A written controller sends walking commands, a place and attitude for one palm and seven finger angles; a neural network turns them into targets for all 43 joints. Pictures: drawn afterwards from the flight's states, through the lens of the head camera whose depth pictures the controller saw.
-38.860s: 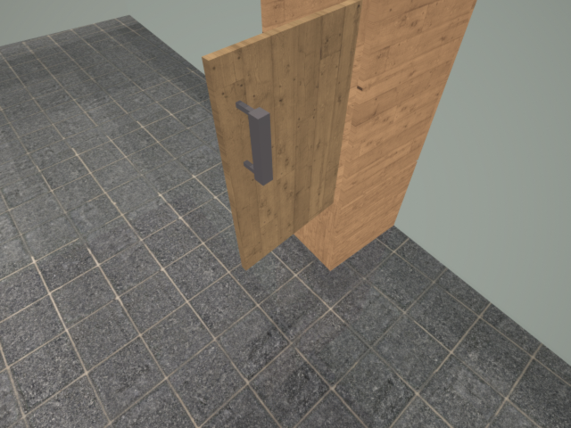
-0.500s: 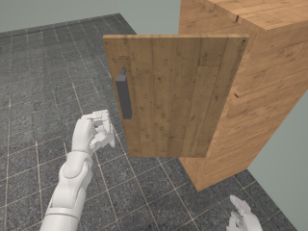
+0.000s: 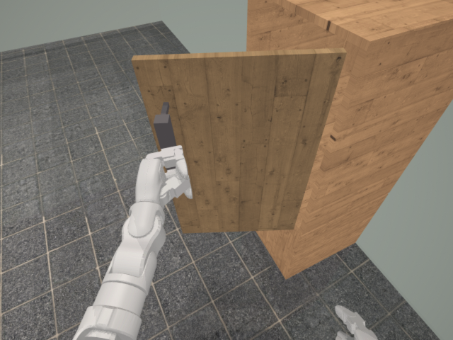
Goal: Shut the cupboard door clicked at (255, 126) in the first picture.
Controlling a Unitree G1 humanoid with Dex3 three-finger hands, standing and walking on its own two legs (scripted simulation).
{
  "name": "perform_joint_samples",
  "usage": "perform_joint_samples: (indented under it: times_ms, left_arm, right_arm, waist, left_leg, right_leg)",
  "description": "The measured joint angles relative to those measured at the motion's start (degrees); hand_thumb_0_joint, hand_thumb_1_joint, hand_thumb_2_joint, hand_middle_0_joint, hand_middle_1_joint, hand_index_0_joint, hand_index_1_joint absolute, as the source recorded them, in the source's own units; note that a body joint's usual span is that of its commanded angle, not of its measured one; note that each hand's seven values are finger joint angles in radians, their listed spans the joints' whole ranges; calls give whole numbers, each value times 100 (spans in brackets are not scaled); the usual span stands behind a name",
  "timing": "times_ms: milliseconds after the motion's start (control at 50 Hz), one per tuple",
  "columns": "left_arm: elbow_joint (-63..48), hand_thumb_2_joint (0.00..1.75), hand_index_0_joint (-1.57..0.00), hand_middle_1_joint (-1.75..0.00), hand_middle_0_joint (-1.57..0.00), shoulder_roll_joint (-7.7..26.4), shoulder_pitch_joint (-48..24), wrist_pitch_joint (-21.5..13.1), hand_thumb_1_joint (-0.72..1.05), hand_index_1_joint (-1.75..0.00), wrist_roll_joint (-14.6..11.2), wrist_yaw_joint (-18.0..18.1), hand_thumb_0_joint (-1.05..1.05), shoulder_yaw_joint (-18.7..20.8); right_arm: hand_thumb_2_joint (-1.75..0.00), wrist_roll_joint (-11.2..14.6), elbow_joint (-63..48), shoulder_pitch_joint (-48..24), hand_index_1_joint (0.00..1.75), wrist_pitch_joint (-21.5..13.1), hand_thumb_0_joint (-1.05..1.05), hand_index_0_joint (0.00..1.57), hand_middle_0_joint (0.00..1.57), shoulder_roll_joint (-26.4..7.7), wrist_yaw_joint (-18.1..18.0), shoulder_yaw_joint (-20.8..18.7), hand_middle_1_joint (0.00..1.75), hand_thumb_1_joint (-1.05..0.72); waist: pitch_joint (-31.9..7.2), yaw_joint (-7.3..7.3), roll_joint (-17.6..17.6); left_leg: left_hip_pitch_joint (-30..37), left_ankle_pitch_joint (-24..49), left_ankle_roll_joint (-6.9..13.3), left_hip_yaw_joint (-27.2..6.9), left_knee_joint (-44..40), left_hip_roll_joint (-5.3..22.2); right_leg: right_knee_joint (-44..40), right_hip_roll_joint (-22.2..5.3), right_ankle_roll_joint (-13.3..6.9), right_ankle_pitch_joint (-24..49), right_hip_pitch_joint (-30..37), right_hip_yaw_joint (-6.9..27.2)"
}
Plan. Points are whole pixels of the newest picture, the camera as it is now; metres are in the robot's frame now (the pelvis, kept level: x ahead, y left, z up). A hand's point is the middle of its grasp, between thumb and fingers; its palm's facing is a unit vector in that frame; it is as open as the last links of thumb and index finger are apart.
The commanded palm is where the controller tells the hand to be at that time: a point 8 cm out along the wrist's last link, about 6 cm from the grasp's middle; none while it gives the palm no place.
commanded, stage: bring the fist close to the handle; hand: left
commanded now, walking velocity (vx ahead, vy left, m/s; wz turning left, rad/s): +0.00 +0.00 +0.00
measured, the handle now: (170, 141) +0.47 +0.14 +0.10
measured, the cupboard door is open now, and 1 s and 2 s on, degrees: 66 57 44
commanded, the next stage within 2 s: push the door shut along its arc in 0.20 s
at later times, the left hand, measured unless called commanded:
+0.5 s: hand (181, 172) +0.37 +0.10 +0.11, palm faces +0.00 -1.00 -0.02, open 3.1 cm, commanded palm +0.36 +0.15 +0.11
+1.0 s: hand (194, 148) +0.44 +0.08 +0.11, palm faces -0.14 -0.99 -0.03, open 3.1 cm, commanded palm +0.43 +0.13 +0.11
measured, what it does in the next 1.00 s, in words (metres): stands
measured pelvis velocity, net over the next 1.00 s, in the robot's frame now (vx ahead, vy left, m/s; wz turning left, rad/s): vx -0.02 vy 0.01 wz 0.01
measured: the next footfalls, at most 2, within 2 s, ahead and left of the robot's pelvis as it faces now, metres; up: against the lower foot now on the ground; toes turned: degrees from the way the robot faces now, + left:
none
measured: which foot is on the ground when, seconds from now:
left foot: down 0.00-1.00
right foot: down 0.00-1.00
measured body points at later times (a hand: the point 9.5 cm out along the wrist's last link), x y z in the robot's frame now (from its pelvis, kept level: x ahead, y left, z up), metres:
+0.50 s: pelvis -0.01 +0.00 +0.00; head +0.00 -0.01 +0.45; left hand +0.37 +0.15 +0.12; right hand +0.13 -0.23 -0.10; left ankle -0.02 +0.14 -0.72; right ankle +0.02 -0.11 -0.72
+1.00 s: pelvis -0.02 +0.01 -0.01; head +0.03 +0.00 +0.44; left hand +0.44 +0.14 +0.11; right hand +0.04 -0.25 -0.14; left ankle -0.02 +0.14 -0.72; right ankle +0.02 -0.11 -0.72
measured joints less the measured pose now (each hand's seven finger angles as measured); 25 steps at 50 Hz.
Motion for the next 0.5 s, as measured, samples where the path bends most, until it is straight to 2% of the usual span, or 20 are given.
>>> perform_joint_samples:
  times_ms: [180,360,500]
  left_arm:
    - [33,90,-130,-150,-130,126,-8,-98,90,-150,-54,-21,2,-7]
    - [629,90,-130,-150,-130,175,-511,-143,90,-150,-103,-86,2,101]
    - [1234,90,-130,-150,-130,311,-980,-331,90,-150,-139,-340,2,217]
  right_arm:
    - [-90,25,31,-91,30,49,1,20,20,-59,-84,-22,30,-90]
    - [-90,41,45,-229,30,10,1,20,20,-66,-148,16,30,-90]
    - [-90,63,98,-188,30,-15,1,20,20,-56,-169,48,30,-90]
  waist:
    - [90,23,3]
    - [104,-5,-34]
    - [88,-62,-58]
  left_leg:
    - [21,63,-16,-63,-9,16]
    - [-89,112,-4,-83,17,-5]
    - [-197,96,16,-77,80,-26]
  right_leg:
    - [-59,12,-22,67,69,-63]
    - [-64,-8,-15,125,-17,-78]
    - [-25,-29,8,125,-114,-67]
